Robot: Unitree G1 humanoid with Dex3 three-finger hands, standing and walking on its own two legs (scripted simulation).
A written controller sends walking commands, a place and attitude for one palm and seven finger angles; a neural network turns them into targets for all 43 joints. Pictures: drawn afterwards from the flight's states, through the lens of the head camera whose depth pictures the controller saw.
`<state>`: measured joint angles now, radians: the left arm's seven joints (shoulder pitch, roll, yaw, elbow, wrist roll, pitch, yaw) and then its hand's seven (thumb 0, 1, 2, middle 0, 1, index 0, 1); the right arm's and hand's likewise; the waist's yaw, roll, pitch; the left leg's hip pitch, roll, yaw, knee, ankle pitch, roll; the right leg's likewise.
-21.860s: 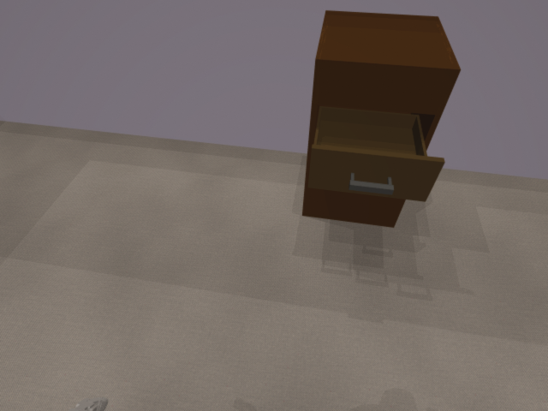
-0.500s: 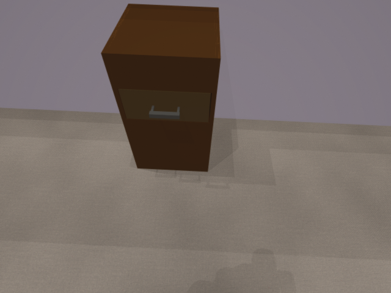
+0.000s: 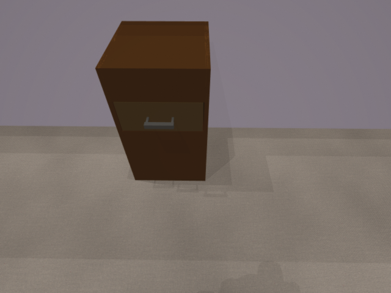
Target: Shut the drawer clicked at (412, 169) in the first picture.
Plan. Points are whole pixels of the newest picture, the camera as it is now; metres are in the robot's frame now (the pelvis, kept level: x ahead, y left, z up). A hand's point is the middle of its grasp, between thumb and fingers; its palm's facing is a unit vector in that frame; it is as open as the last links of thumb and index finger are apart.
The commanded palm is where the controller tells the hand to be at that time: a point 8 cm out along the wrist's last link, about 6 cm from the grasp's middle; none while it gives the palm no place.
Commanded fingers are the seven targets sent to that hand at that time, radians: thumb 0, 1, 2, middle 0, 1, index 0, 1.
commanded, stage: let the arm hang, fingers relaxed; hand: left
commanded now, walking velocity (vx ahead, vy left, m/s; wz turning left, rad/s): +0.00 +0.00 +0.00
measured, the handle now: (159, 122) +0.83 +0.21 -0.25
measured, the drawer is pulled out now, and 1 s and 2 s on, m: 0.00 0.00 0.00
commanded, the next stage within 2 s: look to check the result in 0.06 s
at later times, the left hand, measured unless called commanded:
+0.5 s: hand out of the picture +0.00 +0.15 -0.17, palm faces +0.03 -0.98 -0.20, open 7.4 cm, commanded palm none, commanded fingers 0.00 0.90 0.90 -0.20 -0.30 -0.20 -0.30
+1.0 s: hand out of the picture +0.02 +0.15 -0.17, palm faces +0.04 -0.98 -0.21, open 7.4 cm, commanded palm none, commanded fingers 0.00 0.90 0.90 -0.20 -0.30 -0.20 -0.30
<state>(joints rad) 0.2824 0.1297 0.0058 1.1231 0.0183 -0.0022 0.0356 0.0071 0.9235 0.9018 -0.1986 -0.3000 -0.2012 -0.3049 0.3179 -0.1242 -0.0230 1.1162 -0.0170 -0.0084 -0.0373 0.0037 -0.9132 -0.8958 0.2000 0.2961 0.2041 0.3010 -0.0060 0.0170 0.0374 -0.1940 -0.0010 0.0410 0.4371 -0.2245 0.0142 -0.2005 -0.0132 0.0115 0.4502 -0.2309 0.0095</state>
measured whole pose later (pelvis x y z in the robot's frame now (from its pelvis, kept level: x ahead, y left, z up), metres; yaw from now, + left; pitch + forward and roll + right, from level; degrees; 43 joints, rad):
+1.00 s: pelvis +0.02 -0.03 +0.00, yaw +0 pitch -1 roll +0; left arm 0.26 0.14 0.01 1.13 0.01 -0.01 0.03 0.00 0.91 0.90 -0.20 -0.30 -0.20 -0.30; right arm 0.29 -0.15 -0.03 1.14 -0.02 0.00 -0.04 0.00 -0.91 -0.90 0.20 0.30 0.20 0.30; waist -0.01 0.02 0.06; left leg -0.16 0.04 0.02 0.41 -0.23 -0.03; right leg -0.16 0.03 -0.01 0.42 -0.24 -0.03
